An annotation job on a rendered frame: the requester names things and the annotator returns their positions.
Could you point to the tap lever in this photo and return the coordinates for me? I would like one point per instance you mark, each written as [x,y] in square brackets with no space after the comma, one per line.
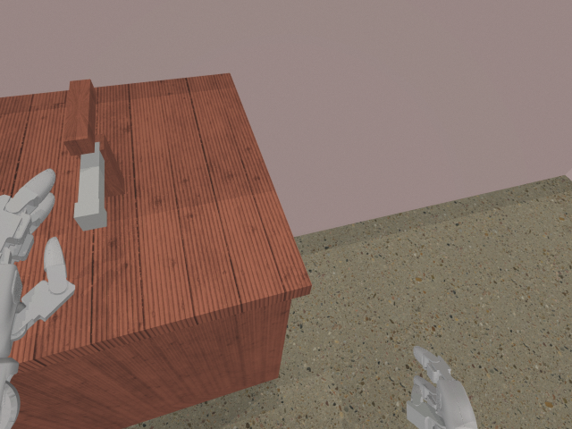
[90,211]

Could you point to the right robot hand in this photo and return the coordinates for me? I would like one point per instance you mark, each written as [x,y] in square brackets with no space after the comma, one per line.
[448,406]

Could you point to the counter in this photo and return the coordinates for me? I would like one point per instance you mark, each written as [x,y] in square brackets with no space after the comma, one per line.
[185,296]

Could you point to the left robot hand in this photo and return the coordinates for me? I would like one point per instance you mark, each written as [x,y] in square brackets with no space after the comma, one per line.
[20,216]

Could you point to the robot left forearm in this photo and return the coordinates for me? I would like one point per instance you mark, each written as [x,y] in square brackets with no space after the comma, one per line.
[9,397]

